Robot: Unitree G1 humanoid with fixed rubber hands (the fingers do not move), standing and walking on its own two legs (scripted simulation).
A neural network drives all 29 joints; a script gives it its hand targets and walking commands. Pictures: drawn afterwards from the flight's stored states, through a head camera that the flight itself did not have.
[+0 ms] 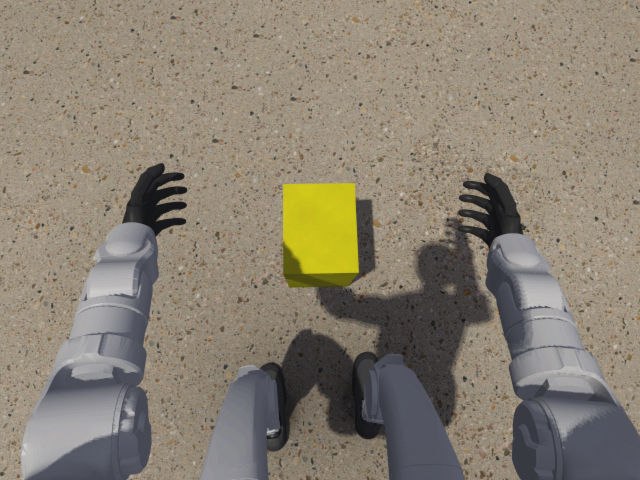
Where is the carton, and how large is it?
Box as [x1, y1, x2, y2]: [283, 183, 358, 287]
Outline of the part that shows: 354,183 283,184 283,274 289,287 345,286 352,280 358,272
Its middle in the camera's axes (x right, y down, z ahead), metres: +0.00 +0.01 +0.97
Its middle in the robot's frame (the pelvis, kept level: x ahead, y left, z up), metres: +0.50 -0.02 -0.56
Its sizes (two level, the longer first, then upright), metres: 0.202 0.160 0.256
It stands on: the floor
